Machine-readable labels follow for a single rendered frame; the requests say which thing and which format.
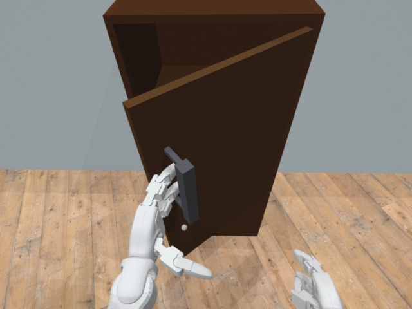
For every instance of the handle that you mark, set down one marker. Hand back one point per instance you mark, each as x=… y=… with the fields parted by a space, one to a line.
x=185 y=173

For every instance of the left robot forearm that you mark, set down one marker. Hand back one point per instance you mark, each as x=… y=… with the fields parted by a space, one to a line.
x=135 y=287

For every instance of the robot right hand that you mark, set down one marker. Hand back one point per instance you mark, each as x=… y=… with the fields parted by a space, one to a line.
x=320 y=291

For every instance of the robot left hand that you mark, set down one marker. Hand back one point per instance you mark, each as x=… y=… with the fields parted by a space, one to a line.
x=148 y=224

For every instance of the cupboard door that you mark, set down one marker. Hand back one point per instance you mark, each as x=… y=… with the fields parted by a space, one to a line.
x=228 y=120

